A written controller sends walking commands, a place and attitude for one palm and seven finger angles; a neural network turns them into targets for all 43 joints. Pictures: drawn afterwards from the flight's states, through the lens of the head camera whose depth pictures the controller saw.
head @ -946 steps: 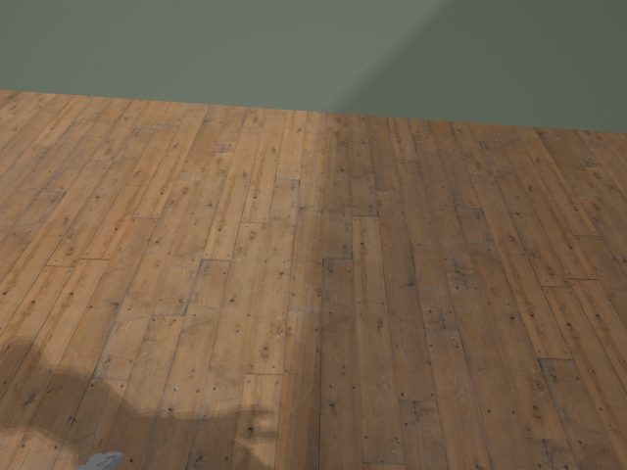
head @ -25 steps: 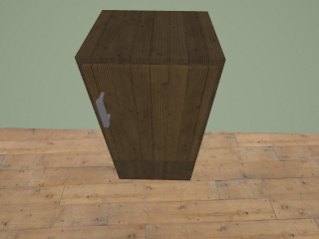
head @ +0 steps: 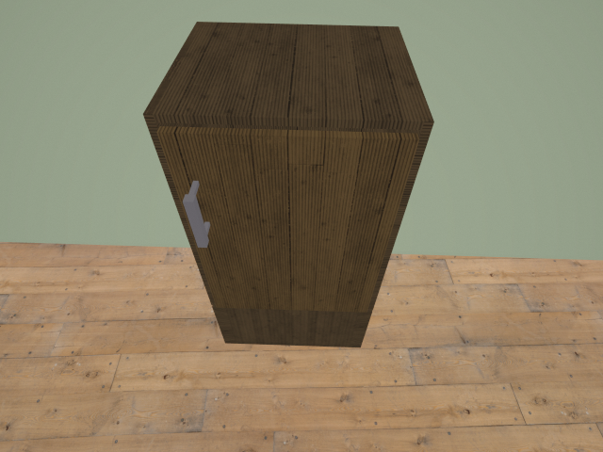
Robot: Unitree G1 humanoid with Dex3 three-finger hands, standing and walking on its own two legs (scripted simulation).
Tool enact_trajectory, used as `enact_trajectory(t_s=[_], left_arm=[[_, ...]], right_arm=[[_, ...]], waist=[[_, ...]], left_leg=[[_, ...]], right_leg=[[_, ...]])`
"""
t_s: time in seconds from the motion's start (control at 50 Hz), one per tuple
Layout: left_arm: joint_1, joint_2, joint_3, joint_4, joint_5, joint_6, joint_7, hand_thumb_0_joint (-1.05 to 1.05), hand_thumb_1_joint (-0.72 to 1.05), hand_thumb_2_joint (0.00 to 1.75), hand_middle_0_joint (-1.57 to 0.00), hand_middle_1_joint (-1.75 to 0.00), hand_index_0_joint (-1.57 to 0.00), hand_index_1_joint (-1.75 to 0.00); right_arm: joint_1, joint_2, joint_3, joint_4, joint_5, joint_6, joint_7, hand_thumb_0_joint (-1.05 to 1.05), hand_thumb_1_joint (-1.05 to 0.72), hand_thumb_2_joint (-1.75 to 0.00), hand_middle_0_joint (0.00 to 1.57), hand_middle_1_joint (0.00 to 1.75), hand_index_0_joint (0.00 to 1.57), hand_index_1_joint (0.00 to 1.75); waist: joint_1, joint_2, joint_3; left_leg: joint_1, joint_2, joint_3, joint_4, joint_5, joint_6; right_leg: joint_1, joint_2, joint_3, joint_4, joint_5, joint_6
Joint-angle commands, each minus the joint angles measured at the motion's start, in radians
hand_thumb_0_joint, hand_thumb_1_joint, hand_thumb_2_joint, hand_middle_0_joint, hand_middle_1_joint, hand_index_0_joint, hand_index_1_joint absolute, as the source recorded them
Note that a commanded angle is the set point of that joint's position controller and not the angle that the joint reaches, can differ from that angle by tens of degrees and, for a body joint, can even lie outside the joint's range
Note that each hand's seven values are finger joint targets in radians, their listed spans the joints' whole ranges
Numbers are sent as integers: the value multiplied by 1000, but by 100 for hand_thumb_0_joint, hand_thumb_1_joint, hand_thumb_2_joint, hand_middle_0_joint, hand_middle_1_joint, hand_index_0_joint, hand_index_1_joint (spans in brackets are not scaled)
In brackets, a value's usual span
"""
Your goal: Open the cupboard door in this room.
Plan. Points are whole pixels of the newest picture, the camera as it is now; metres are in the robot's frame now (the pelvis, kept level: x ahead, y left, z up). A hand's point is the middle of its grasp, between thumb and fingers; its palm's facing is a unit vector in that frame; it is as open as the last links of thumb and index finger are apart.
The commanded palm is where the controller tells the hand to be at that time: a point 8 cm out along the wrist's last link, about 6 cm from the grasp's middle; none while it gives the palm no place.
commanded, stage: look again from close up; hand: left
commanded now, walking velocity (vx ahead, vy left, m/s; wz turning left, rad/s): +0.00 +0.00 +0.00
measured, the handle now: (199, 215) +0.53 +0.24 -0.05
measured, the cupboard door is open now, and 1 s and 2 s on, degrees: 0 0 0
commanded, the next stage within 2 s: raise the hand with hooked fingers in 0.22 s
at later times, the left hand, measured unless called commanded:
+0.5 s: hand (154, 415) +0.17 +0.21 -0.04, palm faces +0.26 -0.96 -0.11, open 7.6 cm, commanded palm +0.11 +0.25 -0.07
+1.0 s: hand (137, 431) +0.16 +0.23 -0.06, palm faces +0.00 -1.00 -0.04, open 10.1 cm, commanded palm +0.13 +0.29 -0.05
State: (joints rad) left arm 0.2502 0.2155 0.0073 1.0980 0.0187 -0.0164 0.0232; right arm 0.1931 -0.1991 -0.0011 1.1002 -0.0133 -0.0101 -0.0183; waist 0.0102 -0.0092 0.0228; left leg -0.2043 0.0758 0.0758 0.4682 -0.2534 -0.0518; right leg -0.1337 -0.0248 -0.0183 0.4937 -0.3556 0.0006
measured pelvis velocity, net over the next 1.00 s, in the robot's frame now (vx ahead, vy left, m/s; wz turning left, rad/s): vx -0.09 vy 0.01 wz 0.04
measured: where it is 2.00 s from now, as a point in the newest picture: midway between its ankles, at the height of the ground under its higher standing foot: outside the picture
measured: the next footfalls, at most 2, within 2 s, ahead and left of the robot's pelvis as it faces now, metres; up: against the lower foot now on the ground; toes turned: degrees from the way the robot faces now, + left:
none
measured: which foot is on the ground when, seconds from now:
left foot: down 0.00-1.00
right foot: down 0.00-1.00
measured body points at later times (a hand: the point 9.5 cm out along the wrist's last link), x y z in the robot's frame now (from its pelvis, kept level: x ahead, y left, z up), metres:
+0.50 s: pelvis -0.02 +0.00 -0.01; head +0.00 -0.01 +0.43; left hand +0.15 +0.26 -0.03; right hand +0.10 -0.24 -0.13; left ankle -0.01 +0.15 -0.74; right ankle -0.06 -0.11 -0.74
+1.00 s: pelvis -0.09 +0.01 -0.11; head -0.03 +0.02 +0.33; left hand +0.15 +0.28 -0.06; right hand +0.10 -0.21 -0.19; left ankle -0.01 +0.15 -0.74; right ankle -0.06 -0.11 -0.74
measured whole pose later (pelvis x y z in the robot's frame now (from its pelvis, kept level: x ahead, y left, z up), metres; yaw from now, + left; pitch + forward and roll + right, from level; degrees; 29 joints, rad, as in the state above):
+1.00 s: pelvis -0.09 +0.01 -0.11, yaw +2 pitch +14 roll -3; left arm 0.19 0.29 0.25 0.14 -0.30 -0.34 -0.38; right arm 0.23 -0.20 0.04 0.58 0.02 -0.24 -0.08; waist 0.01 0.03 -0.13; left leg -1.06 0.10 -0.06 1.26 -0.45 -0.04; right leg -0.92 -0.02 -0.10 1.25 -0.57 -0.01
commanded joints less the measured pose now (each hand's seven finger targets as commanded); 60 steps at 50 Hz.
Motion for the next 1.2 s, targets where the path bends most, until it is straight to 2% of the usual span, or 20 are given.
enact_trajectory(t_s=[0.0, 0.28, 0.3, 0.32, 0.34, 0.36, 0.38, 0.4, 0.42, 0.44, 0.48, 0.54, 0.56, 0.6, 0.68, 0.76, 0.82, 0.96, 1.12, 1.18], left_arm=[[38, 139, 30, -35, -1, -13, 5, 0, 90, 90, -20, -30, -20, -30], [33, 127, 28, -27, -2, -11, 7, 0, 90, 90, -20, -30, -20, -30], [123, 87, 16, -4, 4, -26, 55, 0, 90, 90, -20, -30, -20, -30], [-633, 382, 220, -1522, -175, -255, 37, 0, 88, 89, -20, -32, -20, -32], [-82, 280, 192, -1208, -92, -214, 64, 0, 85, 88, -20, -33, -20, -33], [175, 11, 49, -1097, -153, -97, 78, 0, 83, 87, -21, -34, -21, -34], [106, -39, 67, -1032, -163, -99, 56, 0, 81, 86, -21, -36, -21, -36], [31, 29, 135, -1041, -171, -149, 30, 0, 78, 85, -21, -37, -21, -37], [83, 63, 203, -946, -177, -211, -5, 0, 76, 84, -21, -39, -21, -39], [174, 9, 201, -859, -194, -287, -59, 0, 74, 83, -21, -40, -21, -40], [256, -12, 218, -792, -221, -450, -184, 0, 69, 81, -22, -43, -22, -43], [166, 43, 246, -817, -274, -676, -389, 0, 62, 78, -22, -48, -22, -48], [158, 90, 291, -801, -296, -695, -446, 0, 60, 77, -22, -50, -22, -50], [123, 116, 316, -891, -353, -641, -496, 0, 55, 75, -22, -53, -22, -53], [-98, 180, 325, -1157, -383, -530, -453, 0, 46, 71, -23, -58, -23, -58], [-225, 205, 281, -1331, -331, -523, -376, 0, 36, 67, -24, -64, -24, -64], [-193, 191, 262, -1263, -318, -483, -375, 0, 29, 64, -24, -69, -24, -69], [-105, 238, 364, -1099, -359, -339, -408, 0, 13, 57, -25, -80, -25, -80], [-106, 227, 368, -1115, -358, -411, -377, 0, -6, 49, -27, -92, -27, -92], [-153, 246, 363, -1155, -353, -431, -384, 0, -13, 46, -27, -96, -27, -96]], right_arm=[[25, -126, -23, -32, -1, -17, -9, 0, -90, -90, 20, 30, 20, 30], [50, -113, -20, -7, 0, -18, -12, 0, -90, -90, 20, 30, 20, 30], [-9, -116, -29, -84, 9, -17, -5, 0, -90, -90, 20, 30, 20, 30], [31, -237, -51, -377, 48, -172, -46, 0, -90, -90, 20, 30, 20, 30], [2, -172, -49, -340, 32, -266, -82, 0, -90, -90, 20, 30, 20, 30], [-26, -130, -56, -353, 60, -296, -75, 0, -90, -90, 20, 30, 20, 30], [9, -128, -68, -324, 58, -296, -67, 0, -90, -90, 20, 30, 20, 30], [-5, -158, -94, -371, 41, -300, -62, 0, -90, -90, 20, 30, 20, 30], [4, -168, -103, -385, 22, -297, -61, 0, -90, -90, 20, 30, 20, 30], [-11, -159, -105, -415, 15, -298, -55, 0, -90, -90, 20, 30, 20, 30], [-37, -152, -112, -477, 10, -305, -26, 0, -90, -90, 20, 30, 20, 30], [-82, -161, -120, -565, 12, -323, 7, 0, -90, -90, 20, 30, 20, 30], [-67, -166, -123, -593, 21, -322, 15, 0, -90, -90, 20, 30, 20, 30], [-95, -177, -124, -684, 35, -310, 9, 0, -90, -90, 20, 30, 20, 30], [-65, -175, -98, -749, 47, -284, -28, 0, -90, -90, 20, 30, 20, 30], [-14, -170, -71, -717, 36, -288, -62, 0, -90, -90, 20, 30, 20, 30], [-3, -171, -58, -682, 37, -296, -76, 0, -90, -90, 20, 30, 20, 30], [-22, -174, -47, -679, 40, -285, -79, 0, -90, -90, 20, 30, 20, 30], [10, -182, -56, -671, 34, -284, -58, 0, -90, -90, 20, 30, 20, 30], [27, -199, -56, -674, 34, -287, -58, 0, -90, -90, 20, 30, 20, 30]], waist=[[-2, -1, -16], [-4, 10, -7], [11, -3, 61], [-79, 135, -418], [8, 314, -433], [-25, 251, -283], [-60, 89, -135], [-65, 12, -43], [-63, -139, -52], [-38, -196, -49], [27, -175, -151], [47, -80, -270], [58, -38, -298], [65, -44, -391], [13, 4, -373], [-44, 62, -358], [-55, 88, -336], [6, 52, -369], [-9, 41, -351], [-12, 94, -383]], left_leg=[[71, 46, -44, -41, 265, 62], [75, 45, -49, -59, 273, 61], [-19, 48, 2, 189, 329, 32], [223, -71, -15, 21, 467, 83], [344, -28, -41, -28, 636, 98], [257, -18, -51, -23, 628, 82], [137, -16, -56, 47, 558, 77], [1, -46, -57, 108, 367, 71], [-107, -62, -52, 156, 252, 71], [-205, -67, -54, 210, 203, 67], [-335, -80, -42, 332, 184, 47], [-526, -89, -39, 512, 63, 42], [-557, -89, -40, 556, 57, 45], [-604, -96, -17, 601, -24, 55], [-647, -70, -37, 644, -171, 74], [-621, -43, -78, 652, -179, 84], [-622, -40, -94, 642, -188, 81], [-626, -49, -107, 578, -181, 74], [-594, -51, -113, 534, -197, 73], [-559, -51, -124, 518, -215, 71]], right_leg=[[-56, -85, 51, -87, 377, -25], [-47, -84, 39, -100, 362, -21], [-100, -139, 137, -128, 752, 17], [19, -51, 9, 2, 799, -34], [-32, 12, -28, 98, 541, -44], [-172, 27, -99, 112, 274, -24], [-244, 19, -99, 67, 256, -9], [-309, 17, -103, 45, 293, 0], [-360, 21, -113, 73, 279, 8], [-417, 29, -117, 142, 262, 8], [-463, 26, -98, 302, 281, -4], [-592, 16, -25, 471, 182, -17], [-595, 11, 10, 505, 165, -28], [-593, 2, 60, 492, 23, -15], [-689, 13, 107, 431, -269, -5], [-754, 42, 63, 467, -240, -18], [-777, 48, 36, 470, -224, -19], [-708, 46, 7, 450, -243, -18], [-753, 50, -40, 480, -207, -16], [-769, 52, -55, 505, -182, -21]])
